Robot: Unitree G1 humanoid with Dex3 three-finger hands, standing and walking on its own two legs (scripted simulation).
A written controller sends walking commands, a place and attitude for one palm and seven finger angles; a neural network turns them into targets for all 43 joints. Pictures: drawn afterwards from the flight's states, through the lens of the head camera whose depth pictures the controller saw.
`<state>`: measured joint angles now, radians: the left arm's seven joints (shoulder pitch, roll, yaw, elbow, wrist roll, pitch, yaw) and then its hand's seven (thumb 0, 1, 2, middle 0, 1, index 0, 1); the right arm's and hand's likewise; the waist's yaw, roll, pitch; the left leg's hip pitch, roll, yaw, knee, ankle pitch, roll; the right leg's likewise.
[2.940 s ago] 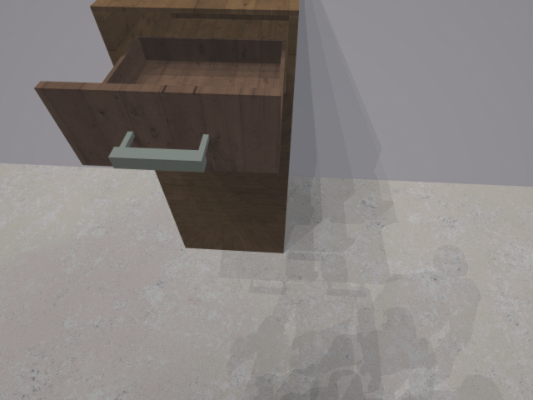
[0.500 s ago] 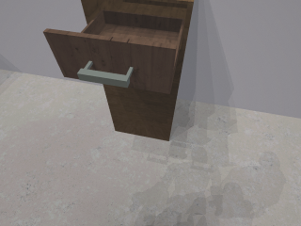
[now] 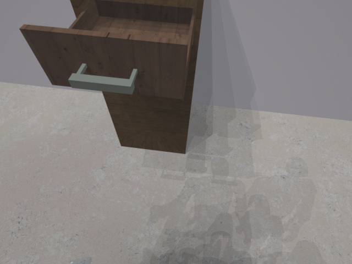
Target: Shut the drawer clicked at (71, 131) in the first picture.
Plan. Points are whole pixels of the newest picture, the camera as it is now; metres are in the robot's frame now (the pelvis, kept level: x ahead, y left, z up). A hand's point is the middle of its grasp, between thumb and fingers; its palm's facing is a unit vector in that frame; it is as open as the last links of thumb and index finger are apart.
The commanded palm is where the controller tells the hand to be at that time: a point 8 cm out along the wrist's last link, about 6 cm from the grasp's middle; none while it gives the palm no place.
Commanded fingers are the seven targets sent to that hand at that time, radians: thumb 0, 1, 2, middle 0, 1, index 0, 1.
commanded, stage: take the last steps up to it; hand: left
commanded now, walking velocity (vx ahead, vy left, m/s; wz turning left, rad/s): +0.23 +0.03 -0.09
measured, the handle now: (105, 77) +0.51 +0.21 +0.11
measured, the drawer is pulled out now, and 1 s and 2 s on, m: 0.28 0.28 0.28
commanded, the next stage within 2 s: come to a stop and stand still in 0.44 s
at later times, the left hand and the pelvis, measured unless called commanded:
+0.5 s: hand out of the picture +0.14 +0.16 -0.18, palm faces +0.03 -0.98 -0.20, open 7.4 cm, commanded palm none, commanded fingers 0.00 0.90 0.90 -0.20 -0.30 -0.20 -0.30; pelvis +0.09 -0.03 -0.01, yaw +0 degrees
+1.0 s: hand (117, 238) +0.19 +0.17 -0.17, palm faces +0.04 -0.96 -0.28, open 7.4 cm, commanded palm none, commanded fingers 0.00 0.90 0.90 -0.20 -0.30 -0.20 -0.30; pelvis +0.14 -0.03 +0.00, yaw +0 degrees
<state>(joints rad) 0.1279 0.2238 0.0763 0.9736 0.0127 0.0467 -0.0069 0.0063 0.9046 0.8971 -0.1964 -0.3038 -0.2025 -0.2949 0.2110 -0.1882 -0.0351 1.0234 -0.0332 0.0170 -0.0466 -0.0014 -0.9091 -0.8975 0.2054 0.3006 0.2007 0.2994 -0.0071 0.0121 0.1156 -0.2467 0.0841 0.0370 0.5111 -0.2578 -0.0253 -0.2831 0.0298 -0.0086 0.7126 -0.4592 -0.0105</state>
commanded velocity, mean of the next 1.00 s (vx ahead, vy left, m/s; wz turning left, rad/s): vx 0.02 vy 0.03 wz -0.02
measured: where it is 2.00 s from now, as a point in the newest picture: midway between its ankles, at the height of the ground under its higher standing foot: outside the picture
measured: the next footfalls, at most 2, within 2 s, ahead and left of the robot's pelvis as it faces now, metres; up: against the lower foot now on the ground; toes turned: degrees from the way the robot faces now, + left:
right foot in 0.44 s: +0.14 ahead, -0.14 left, +0.00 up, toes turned -5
left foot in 0.64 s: +0.19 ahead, +0.09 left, +0.00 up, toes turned +1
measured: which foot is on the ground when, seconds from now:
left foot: down 0.00-0.44, up 0.46-0.62, down 0.64-1.00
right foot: down 0.00-0.22, up 0.24-0.42, down 0.44-1.00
